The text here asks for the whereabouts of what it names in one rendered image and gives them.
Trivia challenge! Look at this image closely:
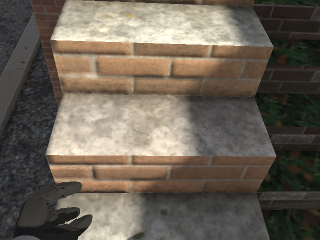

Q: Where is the robot left hand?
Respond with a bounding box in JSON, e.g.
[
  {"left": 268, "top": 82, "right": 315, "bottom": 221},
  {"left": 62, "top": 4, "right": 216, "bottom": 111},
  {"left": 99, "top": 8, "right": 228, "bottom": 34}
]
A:
[{"left": 12, "top": 181, "right": 93, "bottom": 240}]

